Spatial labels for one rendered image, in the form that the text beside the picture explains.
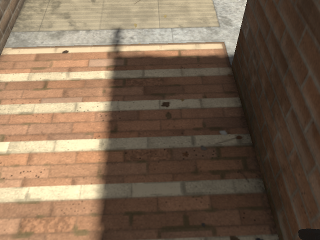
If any robot right hand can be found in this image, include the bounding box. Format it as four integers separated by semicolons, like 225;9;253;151
298;228;320;240

